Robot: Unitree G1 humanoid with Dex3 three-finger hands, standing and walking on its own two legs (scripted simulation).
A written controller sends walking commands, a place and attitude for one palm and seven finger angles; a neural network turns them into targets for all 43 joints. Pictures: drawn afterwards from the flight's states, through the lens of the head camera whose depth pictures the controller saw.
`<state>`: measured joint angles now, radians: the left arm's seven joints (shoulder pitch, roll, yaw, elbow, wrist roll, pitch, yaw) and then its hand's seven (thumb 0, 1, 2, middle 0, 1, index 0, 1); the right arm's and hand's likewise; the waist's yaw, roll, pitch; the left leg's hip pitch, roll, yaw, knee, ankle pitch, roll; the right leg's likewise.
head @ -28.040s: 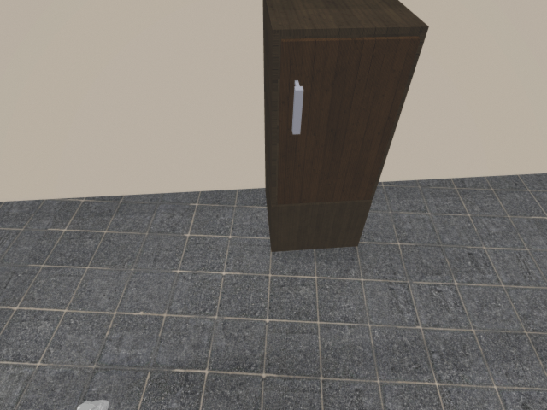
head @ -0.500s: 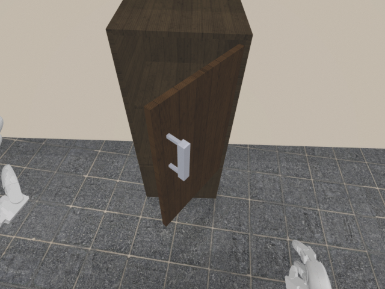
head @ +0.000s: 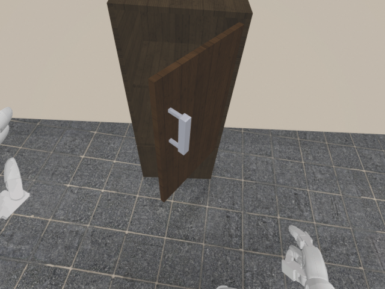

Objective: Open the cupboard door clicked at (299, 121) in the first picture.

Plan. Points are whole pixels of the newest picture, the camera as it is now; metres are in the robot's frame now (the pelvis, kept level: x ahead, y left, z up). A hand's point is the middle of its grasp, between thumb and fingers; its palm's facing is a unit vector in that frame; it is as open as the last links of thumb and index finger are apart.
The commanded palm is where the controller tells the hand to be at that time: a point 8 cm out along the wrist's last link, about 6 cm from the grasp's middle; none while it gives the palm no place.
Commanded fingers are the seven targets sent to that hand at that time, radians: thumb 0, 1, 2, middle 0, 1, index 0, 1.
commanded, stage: step back with the hand held close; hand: left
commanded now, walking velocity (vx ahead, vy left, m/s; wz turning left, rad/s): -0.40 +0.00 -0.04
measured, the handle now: (178, 131) +0.49 +0.06 +0.00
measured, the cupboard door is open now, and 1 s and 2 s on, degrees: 51 51 51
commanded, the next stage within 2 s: stop stepping back and stand still in 0.12 s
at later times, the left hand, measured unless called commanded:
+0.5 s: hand out of the picture +0.09 +0.22 +0.17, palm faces +0.33 -0.81 -0.49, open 7.4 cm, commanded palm +0.03 +0.28 +0.19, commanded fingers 0.00 0.90 0.90 -0.20 -0.30 -0.20 -0.30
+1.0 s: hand out of the picture +0.07 +0.23 +0.18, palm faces +0.42 -0.78 -0.46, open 7.4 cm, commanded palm none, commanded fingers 0.00 0.90 0.90 -0.20 -0.30 -0.20 -0.30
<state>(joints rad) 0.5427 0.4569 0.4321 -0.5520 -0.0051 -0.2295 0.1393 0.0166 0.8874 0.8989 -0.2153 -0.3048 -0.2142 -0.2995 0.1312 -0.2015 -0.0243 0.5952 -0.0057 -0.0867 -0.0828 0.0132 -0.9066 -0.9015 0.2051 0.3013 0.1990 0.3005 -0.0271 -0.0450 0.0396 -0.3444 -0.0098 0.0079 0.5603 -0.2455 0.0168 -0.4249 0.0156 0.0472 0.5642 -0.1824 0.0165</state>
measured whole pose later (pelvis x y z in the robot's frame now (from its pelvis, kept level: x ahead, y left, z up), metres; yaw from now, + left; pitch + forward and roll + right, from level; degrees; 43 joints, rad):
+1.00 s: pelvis -0.14 -0.03 +0.00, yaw -2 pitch -1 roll +0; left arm 0.52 0.40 0.42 -0.44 -0.01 -0.23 0.15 0.02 0.89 0.90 -0.21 -0.30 -0.21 -0.30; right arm 0.24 -0.19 0.02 0.65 -0.01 -0.16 -0.08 0.01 -0.91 -0.90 0.20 0.30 0.20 0.30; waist -0.01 -0.01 -0.01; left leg -0.26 0.03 0.04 0.54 -0.26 -0.01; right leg -0.26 0.01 -0.05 0.55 -0.27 -0.04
